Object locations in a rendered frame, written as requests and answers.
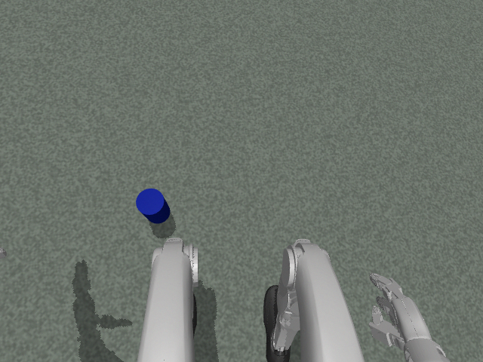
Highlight right robot hand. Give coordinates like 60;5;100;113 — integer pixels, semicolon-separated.
369;273;432;351

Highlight can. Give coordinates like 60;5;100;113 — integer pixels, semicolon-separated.
136;189;170;224

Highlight right robot arm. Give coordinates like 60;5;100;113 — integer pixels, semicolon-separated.
404;339;450;362

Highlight right robot foot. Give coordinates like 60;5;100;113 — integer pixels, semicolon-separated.
263;285;291;362

